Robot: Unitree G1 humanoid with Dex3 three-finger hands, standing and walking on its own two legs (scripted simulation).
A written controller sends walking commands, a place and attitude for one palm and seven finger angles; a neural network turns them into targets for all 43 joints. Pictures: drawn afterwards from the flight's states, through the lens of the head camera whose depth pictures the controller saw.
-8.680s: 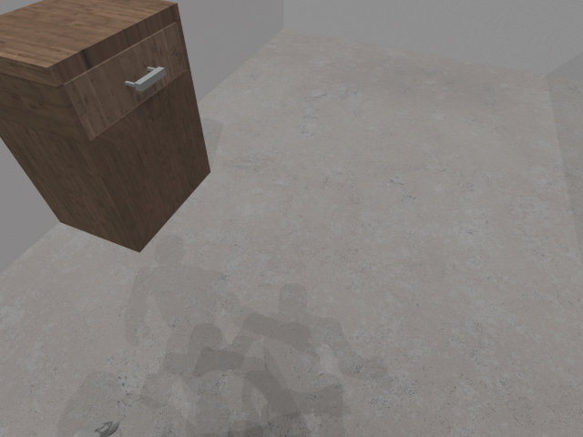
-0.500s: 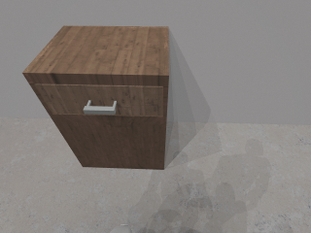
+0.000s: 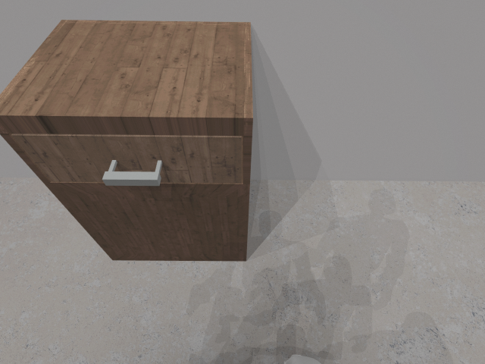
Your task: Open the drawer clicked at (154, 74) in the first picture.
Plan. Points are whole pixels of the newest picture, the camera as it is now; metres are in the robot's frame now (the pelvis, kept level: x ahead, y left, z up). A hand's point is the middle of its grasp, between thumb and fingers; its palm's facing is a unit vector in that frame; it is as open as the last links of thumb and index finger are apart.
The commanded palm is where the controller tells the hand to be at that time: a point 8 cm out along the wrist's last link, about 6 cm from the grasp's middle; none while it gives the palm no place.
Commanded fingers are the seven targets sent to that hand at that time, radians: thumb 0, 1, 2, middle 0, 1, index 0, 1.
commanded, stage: come to a stop and stand still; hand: left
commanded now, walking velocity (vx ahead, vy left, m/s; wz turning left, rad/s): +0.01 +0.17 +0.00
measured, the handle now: (134, 171) +0.54 +0.31 -0.11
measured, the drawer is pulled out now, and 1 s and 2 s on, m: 0.00 0.00 0.00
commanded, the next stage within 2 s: look again from close up in 1.72 s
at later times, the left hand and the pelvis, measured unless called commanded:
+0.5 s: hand out of the picture -0.01 +0.15 -0.14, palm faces +0.10 -0.94 -0.31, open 7.3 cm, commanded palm none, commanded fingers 0.00 0.90 0.90 -0.20 -0.30 -0.20 -0.30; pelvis -0.02 -0.05 +0.01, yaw +1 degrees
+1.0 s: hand out of the picture +0.00 +0.18 -0.17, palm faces +0.04 -0.98 -0.19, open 7.3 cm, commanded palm none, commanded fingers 0.00 0.90 0.90 -0.20 -0.30 -0.20 -0.30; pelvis +0.00 +0.01 +0.00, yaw +0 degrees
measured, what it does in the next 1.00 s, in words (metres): steps on the spot: right foot, then left foot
